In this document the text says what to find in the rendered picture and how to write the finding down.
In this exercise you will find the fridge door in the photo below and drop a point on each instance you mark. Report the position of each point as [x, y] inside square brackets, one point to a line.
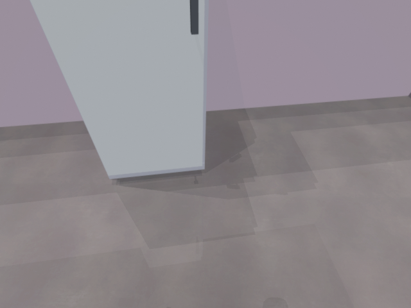
[137, 76]

